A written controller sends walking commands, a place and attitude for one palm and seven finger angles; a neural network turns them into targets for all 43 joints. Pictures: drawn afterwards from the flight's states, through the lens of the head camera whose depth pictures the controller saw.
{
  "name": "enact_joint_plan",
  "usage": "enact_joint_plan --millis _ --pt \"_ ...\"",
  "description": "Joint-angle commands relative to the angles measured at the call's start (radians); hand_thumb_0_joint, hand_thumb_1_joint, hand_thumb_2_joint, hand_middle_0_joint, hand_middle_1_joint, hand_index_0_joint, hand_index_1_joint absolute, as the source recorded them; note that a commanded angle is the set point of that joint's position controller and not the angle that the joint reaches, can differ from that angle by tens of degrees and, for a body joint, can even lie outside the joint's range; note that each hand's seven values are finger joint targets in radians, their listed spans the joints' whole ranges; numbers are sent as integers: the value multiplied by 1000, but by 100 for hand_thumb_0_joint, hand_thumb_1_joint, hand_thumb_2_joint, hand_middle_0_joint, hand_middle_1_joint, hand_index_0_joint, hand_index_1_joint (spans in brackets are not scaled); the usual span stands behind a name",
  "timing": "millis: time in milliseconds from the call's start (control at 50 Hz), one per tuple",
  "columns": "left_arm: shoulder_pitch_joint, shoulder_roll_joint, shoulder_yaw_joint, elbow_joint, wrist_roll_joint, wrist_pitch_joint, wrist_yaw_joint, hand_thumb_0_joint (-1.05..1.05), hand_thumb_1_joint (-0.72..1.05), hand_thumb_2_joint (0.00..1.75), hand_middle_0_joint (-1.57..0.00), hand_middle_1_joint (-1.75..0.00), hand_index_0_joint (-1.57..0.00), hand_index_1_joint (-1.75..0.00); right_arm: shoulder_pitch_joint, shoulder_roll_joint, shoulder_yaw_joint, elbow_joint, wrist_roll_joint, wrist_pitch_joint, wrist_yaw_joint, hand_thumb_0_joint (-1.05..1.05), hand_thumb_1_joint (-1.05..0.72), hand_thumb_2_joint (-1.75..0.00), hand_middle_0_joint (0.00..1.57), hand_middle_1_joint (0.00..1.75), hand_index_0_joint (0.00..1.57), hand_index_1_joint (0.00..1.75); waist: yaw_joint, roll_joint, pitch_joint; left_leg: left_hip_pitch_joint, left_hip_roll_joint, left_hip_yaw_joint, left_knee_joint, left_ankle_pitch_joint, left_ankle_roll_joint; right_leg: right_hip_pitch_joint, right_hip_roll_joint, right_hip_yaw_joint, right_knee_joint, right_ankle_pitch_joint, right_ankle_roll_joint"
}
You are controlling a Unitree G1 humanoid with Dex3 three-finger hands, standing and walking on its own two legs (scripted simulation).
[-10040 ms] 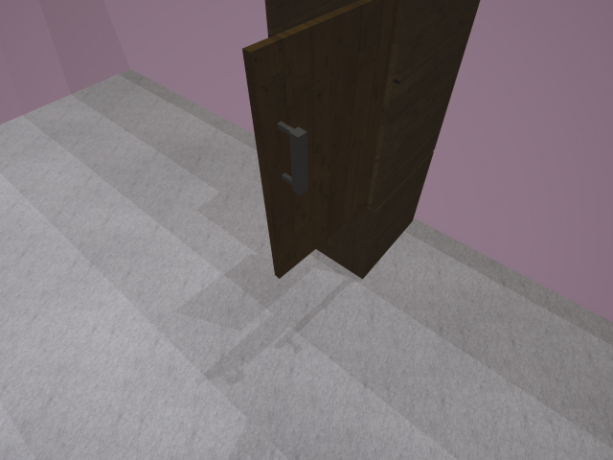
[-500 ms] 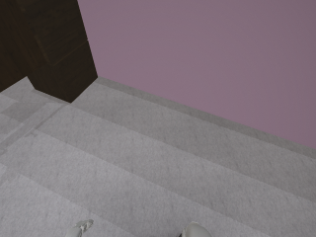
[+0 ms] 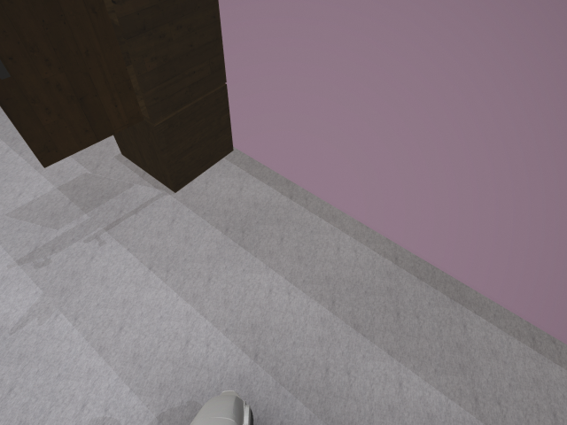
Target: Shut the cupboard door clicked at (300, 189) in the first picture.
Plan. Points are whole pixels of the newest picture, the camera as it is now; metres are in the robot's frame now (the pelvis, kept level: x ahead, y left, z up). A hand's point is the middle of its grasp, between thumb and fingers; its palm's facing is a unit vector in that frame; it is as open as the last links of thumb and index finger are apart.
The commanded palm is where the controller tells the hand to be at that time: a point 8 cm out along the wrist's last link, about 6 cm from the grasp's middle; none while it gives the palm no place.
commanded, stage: walk to a spot facing it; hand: left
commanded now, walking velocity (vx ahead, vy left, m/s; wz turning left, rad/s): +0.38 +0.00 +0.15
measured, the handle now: out of the picture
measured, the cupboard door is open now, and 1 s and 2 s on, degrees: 85 85 85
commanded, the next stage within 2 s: turn to face it in 0.90 s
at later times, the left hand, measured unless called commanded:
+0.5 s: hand (183, 308) +0.32 +0.22 -0.15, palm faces +0.00 -0.98 -0.19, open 7.3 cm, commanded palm none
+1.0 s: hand (222, 260) +0.44 +0.17 -0.17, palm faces +0.20 -0.96 -0.19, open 7.2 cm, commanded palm none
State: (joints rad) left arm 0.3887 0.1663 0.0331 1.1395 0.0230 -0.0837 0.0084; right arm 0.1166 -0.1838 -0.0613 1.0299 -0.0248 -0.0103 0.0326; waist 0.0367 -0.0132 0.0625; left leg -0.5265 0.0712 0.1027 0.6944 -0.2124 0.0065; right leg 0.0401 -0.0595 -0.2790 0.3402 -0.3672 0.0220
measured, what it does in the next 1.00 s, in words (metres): walks ahead: left foot, then right foot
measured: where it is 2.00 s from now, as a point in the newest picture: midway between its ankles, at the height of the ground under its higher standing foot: (295, 312)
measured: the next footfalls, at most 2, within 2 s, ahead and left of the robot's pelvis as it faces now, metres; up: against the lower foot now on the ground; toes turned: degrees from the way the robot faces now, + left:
left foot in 0.06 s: +0.18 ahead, +0.11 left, +0.00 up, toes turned +8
right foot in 0.64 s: +0.42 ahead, -0.12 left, +0.00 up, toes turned -8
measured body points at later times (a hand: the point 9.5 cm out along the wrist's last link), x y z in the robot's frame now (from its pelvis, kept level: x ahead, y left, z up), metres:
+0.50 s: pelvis +0.22 +0.02 +0.01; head +0.24 +0.03 +0.46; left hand +0.32 +0.27 -0.14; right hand +0.15 -0.20 -0.14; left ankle +0.14 +0.10 -0.74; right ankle +0.35 -0.13 -0.68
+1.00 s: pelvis +0.45 -0.02 +0.00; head +0.47 +0.00 +0.45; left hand +0.43 +0.22 -0.16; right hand +0.56 -0.25 -0.14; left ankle +0.54 +0.12 -0.70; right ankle +0.38 -0.12 -0.74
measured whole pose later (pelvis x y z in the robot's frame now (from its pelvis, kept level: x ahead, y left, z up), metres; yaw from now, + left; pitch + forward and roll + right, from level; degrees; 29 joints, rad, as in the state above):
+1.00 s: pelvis +0.45 -0.02 +0.00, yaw +9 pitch +0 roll -1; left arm 0.26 0.19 0.05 1.07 0.02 -0.09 0.01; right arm 0.14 -0.19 -0.07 1.02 -0.02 0.00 0.03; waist 0.00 -0.01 0.06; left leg -0.56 0.09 0.10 0.77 -0.21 -0.02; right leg -0.04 -0.05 -0.29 0.38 -0.33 -0.01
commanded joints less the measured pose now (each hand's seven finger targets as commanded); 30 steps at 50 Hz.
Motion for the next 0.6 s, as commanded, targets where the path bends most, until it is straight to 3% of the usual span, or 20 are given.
enact_joint_plan --millis 0,20,40,60,80,100,120,140,180,200,240,280,360,500,540,560,580 --pt "5 152 22 -28 -3 -9 2 0 90 90 -20 -30 -20 -30 123 -47 -2 -22 -8 -34 -1 0 -90 -90 20 30 20 30 -110 -83 -17 298 -96 89 -142 0 50 -116 -245 61 148 772 -96" --pt "1 143 18 -38 -7 -7 -4 0 90 90 -20 -30 -20 -30 264 -106 -18 16 -12 -37 -10 0 -90 -90 20 30 20 30 -173 -6 -100 534 -50 21 -173 1 77 -250 -212 38 365 669 -67" --pt "40 82 13 -65 -14 -3 -12 0 90 90 -20 -30 -20 -30 394 -236 -50 36 -23 -42 -23 0 -90 -90 20 30 20 30 -205 249 -234 755 219 -380 -252 -51 170 -496 -68 10 690 210 -13" --pt "-21 84 6 -113 -14 -6 -14 0 90 90 -20 -30 -20 -30 446 -275 -55 40 -7 -36 -40 0 -90 -90 20 30 20 30 -213 275 -272 818 348 -608 -377 80 244 -647 -2 135 919 -158 -15" --pt "-92 101 15 -125 -12 -1 -7 0 90 90 -20 -30 -20 -30 378 -263 -54 38 1 -32 -47 0 -90 -90 20 30 20 30 -184 154 -182 708 362 -565 -407 72 253 -690 -46 219 1017 -139 -33" --pt "-121 79 17 -127 -6 2 -6 0 90 90 -20 -30 -20 -30 293 -224 -44 13 2 -41 -47 0 -90 -90 20 30 20 30 -146 88 -107 539 329 -481 -431 -6 229 -694 -79 230 1030 -82 -32" --pt "-96 57 19 -109 1 13 -12 0 90 90 -20 -30 -20 -30 211 -177 -29 -15 3 -47 -48 0 -90 -90 20 30 20 30 -100 109 -49 408 296 -411 -469 -90 193 -672 -109 260 1002 -9 -25" --pt "-67 52 19 -88 8 27 -20 0 90 90 -20 -30 -20 -30 175 -133 -18 -23 2 -52 -50 0 -90 -90 20 30 20 30 -71 98 -10 325 262 -333 -493 -111 157 -626 -125 266 955 37 -15" --pt "-20 16 18 -75 14 49 -25 0 90 90 -20 -30 -20 -30 177 -101 -5 -15 3 -64 -52 0 -90 -90 20 30 20 30 -39 121 19 270 201 -228 -533 -63 128 -599 -112 253 890 110 -2" --pt "-18 15 19 -79 12 55 -26 0 90 90 -20 -30 -20 -30 181 -99 -4 -11 5 -66 -51 0 -90 -90 20 30 20 30 -29 131 13 267 189 -197 -548 -66 129 -599 -110 251 860 133 1" --pt "-51 23 28 -96 9 61 -27 0 90 90 -20 -30 -20 -30 206 -92 -6 -1 9 -71 -52 0 -90 -90 20 30 20 30 -27 129 18 301 179 -191 -576 -54 130 -643 -107 257 814 197 9" --pt "-105 27 35 -121 9 64 -30 0 90 90 -20 -30 -20 -30 235 -88 -9 0 7 -76 -53 0 -90 -90 20 30 20 30 -31 66 23 350 189 -179 -587 -2 147 -695 -109 264 761 248 16" --pt "-226 38 34 -163 6 64 -39 0 90 90 -20 -30 -20 -30 292 -83 1 21 7 -79 -56 0 -90 -90 20 30 20 30 -47 82 51 430 186 -133 -587 100 152 -741 -100 250 615 312 19" --pt "-407 49 16 -232 -1 46 -44 0 90 90 -20 -30 -20 -30 413 -100 7 80 -9 -72 -55 0 -90 -90 20 30 20 30 -104 96 54 548 206 -88 -490 379 149 -638 -45 184 322 229 -26" --pt "-388 63 16 -231 0 37 -42 0 90 90 -20 -30 -20 -30 426 -106 8 96 -12 -67 -54 0 -90 -90 20 30 20 30 -92 106 38 554 197 -77 -421 492 140 -536 -7 152 263 167 -46" --pt "-317 79 21 -213 0 31 -40 0 90 90 -20 -30 -20 -30 416 -109 10 98 -8 -66 -55 0 -90 -90 20 30 20 30 -52 87 5 540 187 -63 -332 577 126 -422 11 145 213 179 -55" --pt "-176 103 30 -168 2 20 -36 0 90 90 -20 -30 -20 -30 398 -113 10 98 -2 -66 -54 0 -90 -90 20 30 20 30 13 54 -65 492 149 -43 -180 631 99 -222 35 132 169 229 -71"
